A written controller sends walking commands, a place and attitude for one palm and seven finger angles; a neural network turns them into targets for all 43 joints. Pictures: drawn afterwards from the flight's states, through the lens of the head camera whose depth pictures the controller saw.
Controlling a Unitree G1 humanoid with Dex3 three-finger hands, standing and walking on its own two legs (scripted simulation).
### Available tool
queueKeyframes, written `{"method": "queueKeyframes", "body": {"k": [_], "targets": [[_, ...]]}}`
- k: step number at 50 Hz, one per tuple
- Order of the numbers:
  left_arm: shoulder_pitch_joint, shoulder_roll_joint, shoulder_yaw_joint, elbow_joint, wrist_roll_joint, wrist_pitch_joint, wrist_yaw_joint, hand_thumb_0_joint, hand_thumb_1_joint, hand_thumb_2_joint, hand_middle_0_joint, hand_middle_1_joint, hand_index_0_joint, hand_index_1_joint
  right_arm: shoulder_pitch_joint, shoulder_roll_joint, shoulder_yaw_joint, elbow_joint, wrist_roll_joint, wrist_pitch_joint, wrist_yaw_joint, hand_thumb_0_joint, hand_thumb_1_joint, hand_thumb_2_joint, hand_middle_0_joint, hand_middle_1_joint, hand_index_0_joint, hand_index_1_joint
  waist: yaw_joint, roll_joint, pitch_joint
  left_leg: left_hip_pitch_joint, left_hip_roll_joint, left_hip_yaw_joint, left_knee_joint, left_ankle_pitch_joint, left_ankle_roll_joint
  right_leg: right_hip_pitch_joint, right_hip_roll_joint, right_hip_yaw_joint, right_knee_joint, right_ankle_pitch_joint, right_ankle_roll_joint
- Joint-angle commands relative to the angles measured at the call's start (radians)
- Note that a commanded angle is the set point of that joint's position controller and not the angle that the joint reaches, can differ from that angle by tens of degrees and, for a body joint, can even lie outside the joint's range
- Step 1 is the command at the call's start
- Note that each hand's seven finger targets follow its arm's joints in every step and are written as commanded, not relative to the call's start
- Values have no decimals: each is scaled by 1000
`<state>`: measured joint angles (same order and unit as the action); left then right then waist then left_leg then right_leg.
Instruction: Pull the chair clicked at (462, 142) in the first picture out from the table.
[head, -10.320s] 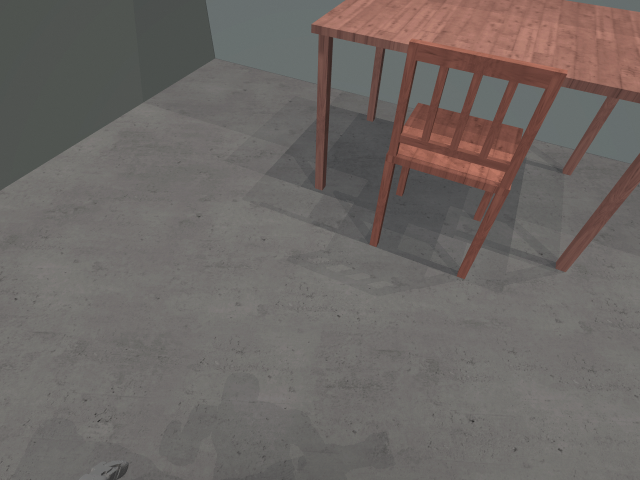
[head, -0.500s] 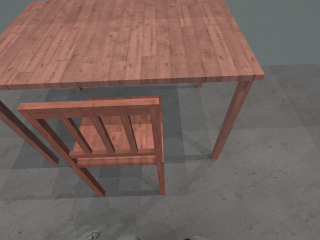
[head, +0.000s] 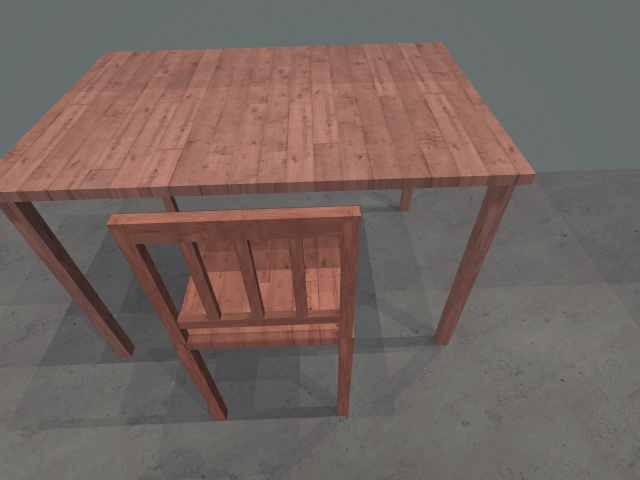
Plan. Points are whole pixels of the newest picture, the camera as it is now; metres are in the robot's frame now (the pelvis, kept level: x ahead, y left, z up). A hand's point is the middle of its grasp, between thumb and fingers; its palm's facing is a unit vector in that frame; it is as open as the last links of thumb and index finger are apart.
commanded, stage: come to a stop and stand still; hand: left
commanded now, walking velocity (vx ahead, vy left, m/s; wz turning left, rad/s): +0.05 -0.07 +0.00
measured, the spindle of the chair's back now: (250, 279) +0.48 +0.17 -0.09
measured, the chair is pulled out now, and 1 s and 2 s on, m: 0.00 0.00 0.00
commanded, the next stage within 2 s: look again from close up in 0.82 s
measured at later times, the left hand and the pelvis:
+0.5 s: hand out of the picture +0.06 +0.14 -0.16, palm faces +0.01 -0.98 -0.22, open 7.2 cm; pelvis +0.02 -0.04 +0.00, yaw +0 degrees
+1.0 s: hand out of the picture +0.02 +0.12 -0.16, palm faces +0.03 -0.98 -0.19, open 7.3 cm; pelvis +0.03 -0.05 +0.01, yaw +0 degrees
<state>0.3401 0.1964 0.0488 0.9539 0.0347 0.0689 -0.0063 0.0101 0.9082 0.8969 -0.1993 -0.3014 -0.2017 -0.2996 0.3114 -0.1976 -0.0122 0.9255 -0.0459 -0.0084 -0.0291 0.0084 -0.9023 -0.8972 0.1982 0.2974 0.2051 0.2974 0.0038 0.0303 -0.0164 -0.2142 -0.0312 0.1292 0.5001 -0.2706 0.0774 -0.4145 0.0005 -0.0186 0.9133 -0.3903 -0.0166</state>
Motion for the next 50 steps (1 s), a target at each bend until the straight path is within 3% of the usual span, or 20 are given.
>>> {"method": "queueKeyframes", "body": {"k": [1, 3, 4, 5, 6, 7, 8, 9, 10, 12, 14, 15, 17, 19, 23, 30, 40, 50], "targets": [[-55, 51, 3, -107, -1, -34, -10, 0, 900, 900, -200, -300, -200, -300, 43, -196, -49, -41, 2, -12, -20, 0, -900, -900, 200, 300, 200, 300, -40, 55, 30, 65, 345, -346, -227, 77, 112, -67, -21, 14, -142, -68, -8], [-8, 37, -2, -90, -4, -43, -7, 0, 900, 900, -200, -300, -200, -300, 29, -202, -50, -37, 5, -6, -13, 0, -900, -900, 200, 300, 200, 300, -21, 35, -10, 30, 315, -309, -187, 21, 92, 53, -4, -9, -284, -18, -13], [12, 33, -3, -78, -3, -48, -4, 0, 900, 900, -200, -300, -200, -300, 16, -189, -46, -30, 9, -3, -10, 0, -900, -900, 200, 300, 200, 300, -8, 10, -3, -30, 287, -284, -157, -15, 68, 139, 8, -14, -396, 67, -17], [30, 41, -4, -68, -2, -55, 2, 0, 900, 900, -200, -300, -200, -300, 14, -170, -38, -25, 16, -2, -5, 0, -900, -900, 200, 300, 200, 300, 2, -39, -11, -101, 234, -236, -110, -74, 31, 238, -7, 33, -498, 112, -22], [40, 71, -4, -60, -2, -63, 13, 0, 900, 900, -200, -300, -200, -300, 17, -128, -27, -27, 25, -2, 1, 0, -900, -900, 200, 300, 200, 300, 1, -137, -14, -188, 151, -158, -34, -141, -10, 311, -92, 178, -556, 64, -58], [39, 111, -6, -51, -5, -70, 21, 0, 900, 900, -200, -300, -200, -300, 5, -84, -10, -28, 28, -2, 3, 0, -900, -900, 200, 300, 200, 300, -4, -243, 15, -216, 61, -64, 70, -187, -50, 278, -204, 318, -628, 16, -116], [11, 129, -9, -52, -10, -72, 25, 0, 900, 900, -200, -300, -200, -300, 12, -71, -10, -16, 24, 3, 8, 0, -900, -900, 200, 300, 200, 300, -25, -194, 23, -142, 41, -60, 123, -192, -64, 183, -258, 348, -678, -61, -163], [-24, 129, -9, -56, -14, -77, 31, 0, 900, 900, -200, -300, -200, -300, 33, -57, -7, 4, 24, 12, 9, 0, -900, -900, 200, 300, 200, 300, -40, -180, 25, -96, 48, -78, 132, -193, -64, 122, -246, 343, -707, -159, -172], [-50, 117, -10, -59, -14, -79, 35, 0, 900, 900, -200, -300, -200, -300, 42, -58, -5, 23, 23, 14, 11, 0, -900, -900, 200, 300, 200, 300, -46, -188, 75, -79, 58, -91, 120, -153, -61, 75, -212, 312, -706, -160, -157], [-73, 95, -16, -43, -21, -83, 34, 0, 900, 900, -200, -300, -200, -300, 84, -45, 3, 65, 25, 7, 11, 0, -900, -900, 200, 300, 200, 300, -63, -142, 93, 8, 66, -117, -11, -30, -55, 53, -150, 209, -630, -44, -114], [-43, 61, -27, -20, -26, -88, 30, 0, 900, 900, -200, -300, -200, -300, 79, -53, 8, 86, 24, -12, 8, 0, -900, -900, 200, 300, 200, 300, -34, 19, 108, 2, 117, -180, -110, 76, -40, 93, -71, 126, -536, 93, -69], [-25, 54, -30, -10, -27, -87, 30, 0, 900, 900, -200, -300, -200, -300, 60, -67, 10, 87, 24, -20, 5, 0, -900, -900, 200, 300, 200, 300, -17, 80, 112, -40, 143, -205, -137, 79, -33, 140, -57, 114, -517, 143, -59], [-11, 62, -32, 7, -25, -84, 30, 0, 900, 900, -200, -300, -200, -300, 39, -71, 16, 94, 26, -24, 3, 0, -900, -900, 200, 300, 200, 300, 0, 90, 120, -96, 148, -212, -163, 45, -32, 208, -59, 108, -510, 174, -54], [5, 62, -36, 30, -26, -90, 31, 0, 900, 900, -200, -300, -200, -300, 42, -62, 19, 107, 30, -28, -2, 0, -900, -900, 200, 300, 200, 300, 4, 48, 104, -69, 143, -189, -140, 131, -32, 241, -70, 109, -512, 277, -54], [-2, 63, -42, 48, -30, -100, 36, 0, 900, 900, -200, -300, -200, -300, 66, -66, 20, 132, 34, -31, -7, 0, -900, -900, 200, 300, 200, 300, -10, -41, 9, 30, 139, -161, -100, 254, -45, 293, -100, 104, -499, 466, -51], [-12, 59, -45, 63, -29, -102, 44, 0, 900, 900, -200, -300, -200, -300, 42, -59, 19, 161, 38, -25, -8, 0, -900, -900, 200, 300, 200, 300, -14, -76, 34, 61, 139, -150, -115, 261, -51, 287, -108, 102, -518, 528, -45], [4, 63, -47, 88, -28, -102, 47, 0, 900, 900, -200, -300, -200, -300, 11, -54, 22, 178, 39, -19, -7, 0, -900, -900, 200, 300, 200, 300, -9, -24, 71, 76, 137, -149, -153, 211, -54, 273, -111, 116, -569, 463, -41], [23, 55, -52, 106, -28, -102, 47, 0, 900, 900, -200, -300, -200, -300, 14, -53, 24, 187, 39, -19, -8, 0, -900, -900, 200, 300, 200, 300, -8, -33, 95, 74, 137, -154, -177, 173, -55, 261, -107, 115, -600, 389, -39]]}}
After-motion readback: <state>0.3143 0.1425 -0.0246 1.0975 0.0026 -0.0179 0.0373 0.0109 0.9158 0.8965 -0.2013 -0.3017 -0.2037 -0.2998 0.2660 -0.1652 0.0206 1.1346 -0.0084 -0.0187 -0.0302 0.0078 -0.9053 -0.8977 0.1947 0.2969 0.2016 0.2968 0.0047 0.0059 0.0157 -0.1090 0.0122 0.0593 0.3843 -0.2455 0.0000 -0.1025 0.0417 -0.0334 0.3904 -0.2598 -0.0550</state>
